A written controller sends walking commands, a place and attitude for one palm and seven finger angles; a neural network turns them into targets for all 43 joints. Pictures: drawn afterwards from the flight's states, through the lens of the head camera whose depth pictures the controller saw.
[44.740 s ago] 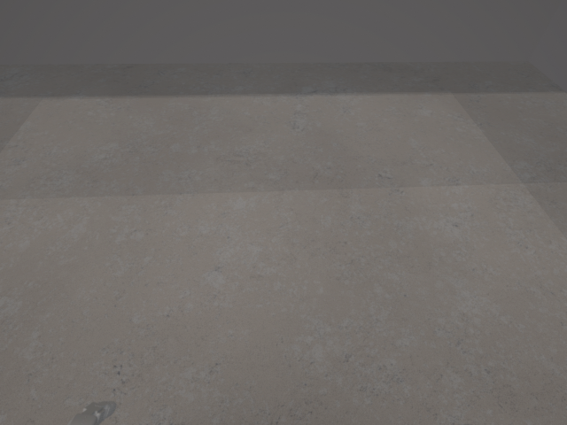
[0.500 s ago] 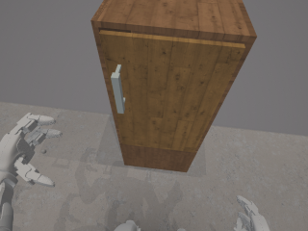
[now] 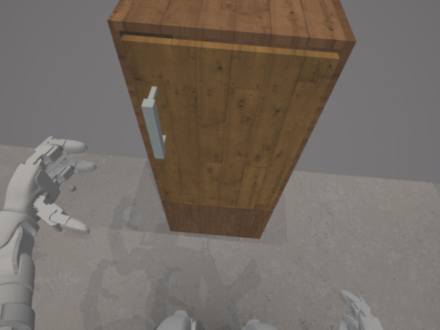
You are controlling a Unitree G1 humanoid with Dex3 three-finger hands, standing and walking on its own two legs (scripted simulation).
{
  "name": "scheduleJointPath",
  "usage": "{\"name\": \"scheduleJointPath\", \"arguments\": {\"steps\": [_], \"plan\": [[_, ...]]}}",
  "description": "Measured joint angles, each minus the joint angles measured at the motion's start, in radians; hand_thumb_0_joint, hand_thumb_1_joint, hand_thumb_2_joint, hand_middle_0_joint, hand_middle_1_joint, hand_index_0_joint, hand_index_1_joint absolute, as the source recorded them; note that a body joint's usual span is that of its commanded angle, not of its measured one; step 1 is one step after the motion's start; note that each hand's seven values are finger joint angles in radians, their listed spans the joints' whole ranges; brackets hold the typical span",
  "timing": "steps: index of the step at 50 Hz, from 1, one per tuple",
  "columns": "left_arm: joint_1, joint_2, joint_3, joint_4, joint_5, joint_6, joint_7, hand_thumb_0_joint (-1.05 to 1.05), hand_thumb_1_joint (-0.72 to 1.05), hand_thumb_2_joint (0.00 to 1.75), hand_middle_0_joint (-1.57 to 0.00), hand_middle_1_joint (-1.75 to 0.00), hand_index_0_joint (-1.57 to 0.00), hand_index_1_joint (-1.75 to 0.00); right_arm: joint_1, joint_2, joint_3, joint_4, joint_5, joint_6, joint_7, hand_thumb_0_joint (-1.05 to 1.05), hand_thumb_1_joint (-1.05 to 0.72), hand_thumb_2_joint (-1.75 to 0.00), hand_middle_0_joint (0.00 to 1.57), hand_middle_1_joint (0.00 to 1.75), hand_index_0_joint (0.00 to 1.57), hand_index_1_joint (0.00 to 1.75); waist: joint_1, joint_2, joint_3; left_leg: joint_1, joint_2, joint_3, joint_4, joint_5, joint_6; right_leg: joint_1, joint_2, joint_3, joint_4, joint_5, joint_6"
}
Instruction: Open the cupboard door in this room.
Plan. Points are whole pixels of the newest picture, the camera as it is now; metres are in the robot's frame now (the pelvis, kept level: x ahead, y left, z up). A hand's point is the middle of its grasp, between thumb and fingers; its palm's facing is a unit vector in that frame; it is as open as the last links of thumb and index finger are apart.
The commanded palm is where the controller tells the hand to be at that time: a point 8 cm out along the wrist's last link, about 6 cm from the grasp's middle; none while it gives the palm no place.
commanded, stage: move the hooked fingers beside the handle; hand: left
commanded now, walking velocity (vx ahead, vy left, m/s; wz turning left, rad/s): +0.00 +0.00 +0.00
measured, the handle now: (157, 124) +0.51 +0.14 +0.04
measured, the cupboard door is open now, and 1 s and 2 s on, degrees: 0 0 0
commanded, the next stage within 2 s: slide the fingers in behind the handle in 2.00 s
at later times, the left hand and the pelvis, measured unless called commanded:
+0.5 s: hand (92, 166) +0.39 +0.24 +0.06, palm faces -0.07 -1.00 -0.02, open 14.0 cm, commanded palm +0.37 +0.29 +0.06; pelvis +0.01 +0.01 +0.00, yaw +0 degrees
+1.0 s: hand (114, 146) +0.44 +0.22 +0.05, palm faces -0.06 -1.00 +0.00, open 14.0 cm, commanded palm +0.42 +0.27 +0.05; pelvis +0.00 +0.01 -0.01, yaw -1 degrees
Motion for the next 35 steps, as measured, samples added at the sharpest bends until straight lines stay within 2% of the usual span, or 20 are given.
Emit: {"name": "scheduleJointPath", "arguments": {"steps": [4, 13, 20, 35], "plan": [[-0.005, 0.006, 0.012, 0.028, 0.0, 0.009, 0.016, -0.01, -0.5, 0.3, -0.3, -1.19, -0.3, -1.2, 0.019, -0.003, -0.006, -0.008, 0.0, 0.016, 0.005, 0.01, -0.9, -0.9, 0.2, 0.3, 0.2, 0.3, -0.004, 0.001, -0.005, -0.002, 0.0, 0.008, -0.005, -0.003, 0.003, -0.006, 0.0, 0.009, -0.002, -0.002, 0.003], [-0.031, -0.041, -0.027, 0.013, 0.019, -0.043, 0.043, -0.01, -0.5, 0.3, -0.3, -1.19, -0.3, -1.2, 0.019, 0.0, -0.018, 0.018, -0.005, 0.034, 0.012, 0.01, -0.9, -0.9, 0.2, 0.3, 0.2, 0.3, 0.0, -0.003, -0.003, -0.023, -0.007, 0.006, 0.009, -0.012, 0.01, -0.022, -0.007, 0.006, 0.008, -0.011, 0.011], [-0.113, -0.04, -0.043, 0.077, 0.055, -0.032, 0.084, -0.01, -0.5, 0.3, -0.3, -1.2, -0.3, -1.2, 0.0, 0.012, -0.011, 0.014, -0.009, 0.052, 0.011, 0.01, -0.9, -0.9, 0.2, 0.3, 0.2, 0.3, -0.014, -0.006, -0.002, -0.033, -0.01, 0.005, 0.013, -0.012, 0.015, -0.029, -0.01, 0.005, 0.009, -0.01, 0.016], [-0.259, -0.056, -0.082, 0.214, 0.096, -0.047, 0.155, -0.01, -0.5, 0.3, -0.3, -1.19, -0.3, -1.2, 0.019, 0.016, -0.006, 0.023, -0.015, 0.112, 0.029, 0.01, -0.9, -0.9, 0.2, 0.3, 0.2, 0.3, -0.025, -0.003, -0.004, -0.065, -0.014, 0.015, 0.022, -0.009, 0.023, -0.065, -0.015, 0.014, 0.024, -0.008, 0.023]]}}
